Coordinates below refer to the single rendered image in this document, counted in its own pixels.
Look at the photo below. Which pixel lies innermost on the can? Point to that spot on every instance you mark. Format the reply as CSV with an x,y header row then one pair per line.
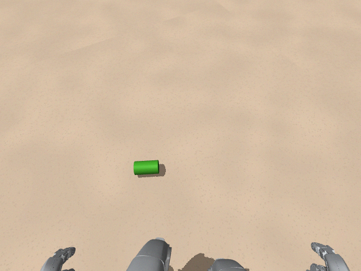
x,y
146,167

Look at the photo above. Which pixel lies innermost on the left robot hand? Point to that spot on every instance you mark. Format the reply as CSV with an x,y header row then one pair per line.
x,y
56,262

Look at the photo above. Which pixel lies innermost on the right robot hand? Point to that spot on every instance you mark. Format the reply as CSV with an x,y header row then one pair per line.
x,y
333,262

